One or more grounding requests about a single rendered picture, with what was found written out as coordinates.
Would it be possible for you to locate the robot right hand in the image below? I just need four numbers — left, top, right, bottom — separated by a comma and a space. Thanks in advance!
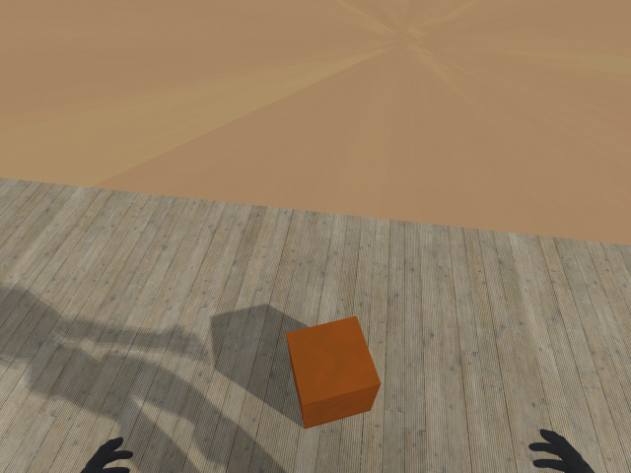
528, 429, 595, 473

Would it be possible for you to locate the robot left hand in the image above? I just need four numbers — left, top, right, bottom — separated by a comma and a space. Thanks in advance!
80, 437, 133, 473

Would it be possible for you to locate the carton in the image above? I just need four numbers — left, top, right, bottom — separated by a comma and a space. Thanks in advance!
286, 316, 381, 429

